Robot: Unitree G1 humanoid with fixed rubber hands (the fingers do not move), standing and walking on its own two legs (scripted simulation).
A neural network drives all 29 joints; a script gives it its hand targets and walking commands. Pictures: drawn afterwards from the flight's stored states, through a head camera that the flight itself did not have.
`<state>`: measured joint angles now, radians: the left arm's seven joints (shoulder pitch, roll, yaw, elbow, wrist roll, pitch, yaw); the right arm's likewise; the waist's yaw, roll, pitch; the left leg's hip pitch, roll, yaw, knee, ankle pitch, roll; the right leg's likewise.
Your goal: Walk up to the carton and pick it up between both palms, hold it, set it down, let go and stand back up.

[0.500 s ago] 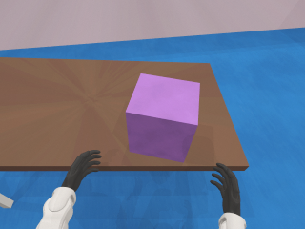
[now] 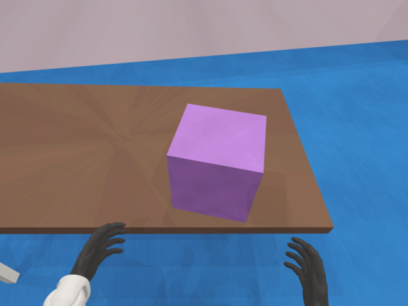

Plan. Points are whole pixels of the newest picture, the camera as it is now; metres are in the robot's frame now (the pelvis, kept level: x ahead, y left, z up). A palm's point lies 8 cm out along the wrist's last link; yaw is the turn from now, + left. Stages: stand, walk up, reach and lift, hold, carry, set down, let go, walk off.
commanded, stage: set down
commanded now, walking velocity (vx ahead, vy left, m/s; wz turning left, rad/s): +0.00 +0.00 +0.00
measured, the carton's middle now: (217, 164) +0.47 +0.01 -0.03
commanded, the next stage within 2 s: let go in 1.24 s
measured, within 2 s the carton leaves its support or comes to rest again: neither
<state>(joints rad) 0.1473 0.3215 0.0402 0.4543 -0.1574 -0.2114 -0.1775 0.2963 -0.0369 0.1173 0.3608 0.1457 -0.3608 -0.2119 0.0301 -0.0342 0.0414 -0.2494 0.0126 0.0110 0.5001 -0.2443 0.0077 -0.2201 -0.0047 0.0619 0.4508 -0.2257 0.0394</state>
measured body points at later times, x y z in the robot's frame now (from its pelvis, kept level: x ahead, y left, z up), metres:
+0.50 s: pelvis +0.01 -0.01 +0.00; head +0.03 +0.00 +0.45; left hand +0.21 +0.24 -0.04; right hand +0.20 -0.19 -0.03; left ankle +0.01 +0.11 -0.74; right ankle +0.01 -0.15 -0.74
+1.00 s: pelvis +0.01 -0.01 +0.00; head +0.03 -0.01 +0.45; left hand +0.20 +0.25 -0.05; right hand +0.18 -0.20 -0.06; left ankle +0.01 +0.11 -0.74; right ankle +0.01 -0.15 -0.74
